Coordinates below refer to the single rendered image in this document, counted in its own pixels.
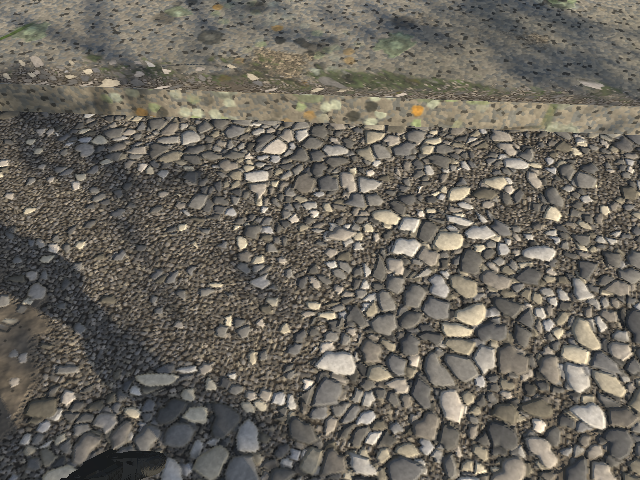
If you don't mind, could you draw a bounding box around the robot left hand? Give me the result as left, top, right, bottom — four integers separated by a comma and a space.
60, 449, 166, 480

